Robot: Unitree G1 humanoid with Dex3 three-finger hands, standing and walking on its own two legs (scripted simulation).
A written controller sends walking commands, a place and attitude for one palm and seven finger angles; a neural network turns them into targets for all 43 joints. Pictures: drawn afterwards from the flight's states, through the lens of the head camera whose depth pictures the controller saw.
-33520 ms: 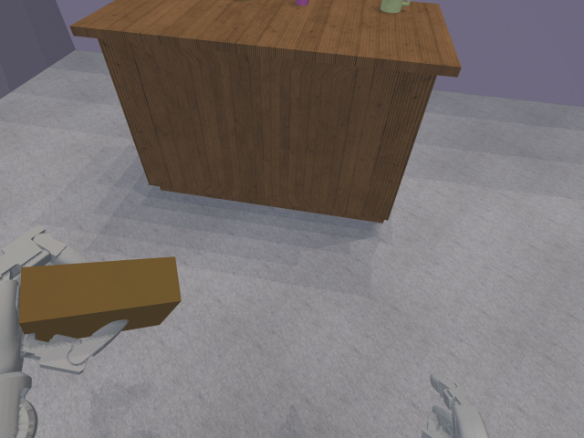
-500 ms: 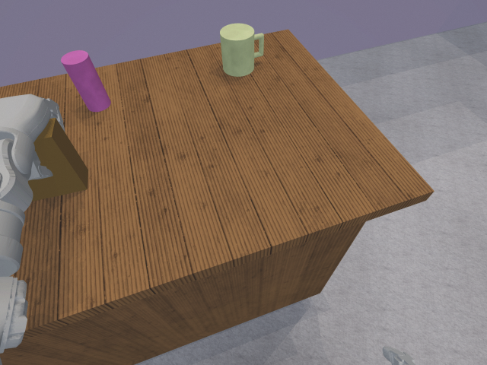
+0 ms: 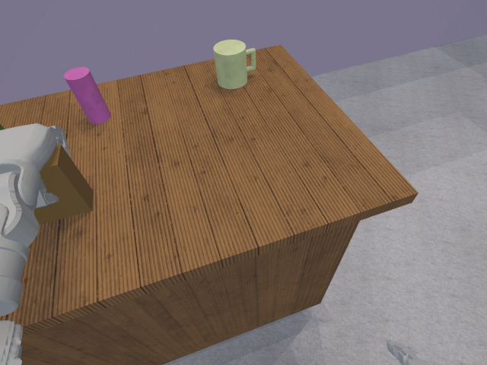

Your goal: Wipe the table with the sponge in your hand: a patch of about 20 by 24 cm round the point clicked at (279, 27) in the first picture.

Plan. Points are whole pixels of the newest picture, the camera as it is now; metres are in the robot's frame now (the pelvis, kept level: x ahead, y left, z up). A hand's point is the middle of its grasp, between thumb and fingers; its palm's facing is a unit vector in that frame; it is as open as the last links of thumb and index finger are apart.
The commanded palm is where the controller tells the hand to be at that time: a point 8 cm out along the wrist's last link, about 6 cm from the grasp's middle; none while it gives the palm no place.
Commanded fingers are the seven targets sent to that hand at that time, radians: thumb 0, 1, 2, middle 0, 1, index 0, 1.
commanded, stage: wipe back along the middle lane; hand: left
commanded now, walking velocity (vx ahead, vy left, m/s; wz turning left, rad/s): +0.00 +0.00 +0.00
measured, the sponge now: (51, 195) +0.36 +0.37 +0.08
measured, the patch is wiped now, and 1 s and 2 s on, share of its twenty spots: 0.35 0.50 0.80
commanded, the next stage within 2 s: slide across to the third lane in 1.08 s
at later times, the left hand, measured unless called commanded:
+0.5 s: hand (35, 191) +0.32 +0.35 +0.14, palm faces +0.01 -0.01 -1.00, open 9.0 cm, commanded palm +0.28 +0.33 +0.15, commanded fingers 0.00 0.10 1.30 -1.20 -1.60 -1.20 -1.60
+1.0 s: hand (32, 217) +0.28 +0.32 +0.14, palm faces +0.09 -0.04 -1.00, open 9.0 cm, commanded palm +0.23 +0.31 +0.15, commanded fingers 0.00 0.10 1.30 -1.20 -1.60 -1.20 -1.60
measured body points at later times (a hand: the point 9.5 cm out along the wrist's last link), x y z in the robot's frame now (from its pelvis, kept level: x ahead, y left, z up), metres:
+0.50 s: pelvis +0.00 +0.01 +0.00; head +0.01 -0.02 +0.45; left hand +0.32 +0.34 +0.19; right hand +0.17 -0.24 -0.11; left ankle -0.03 +0.09 -0.74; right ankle -0.02 -0.11 -0.74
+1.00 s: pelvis +0.00 +0.02 +0.00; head +0.00 -0.02 +0.45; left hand +0.27 +0.32 +0.19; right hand +0.22 -0.19 -0.09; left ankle -0.03 +0.09 -0.74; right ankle -0.02 -0.11 -0.74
